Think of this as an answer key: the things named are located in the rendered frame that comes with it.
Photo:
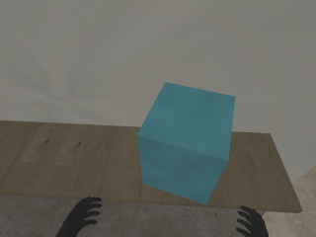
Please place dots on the robot left hand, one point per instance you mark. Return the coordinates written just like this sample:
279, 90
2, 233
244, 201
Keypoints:
75, 219

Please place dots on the carton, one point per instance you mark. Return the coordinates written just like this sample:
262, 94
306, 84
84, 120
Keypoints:
184, 142

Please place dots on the robot right hand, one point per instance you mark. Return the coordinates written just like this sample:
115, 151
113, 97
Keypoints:
258, 227

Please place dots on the table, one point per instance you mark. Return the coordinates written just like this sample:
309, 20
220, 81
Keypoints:
77, 161

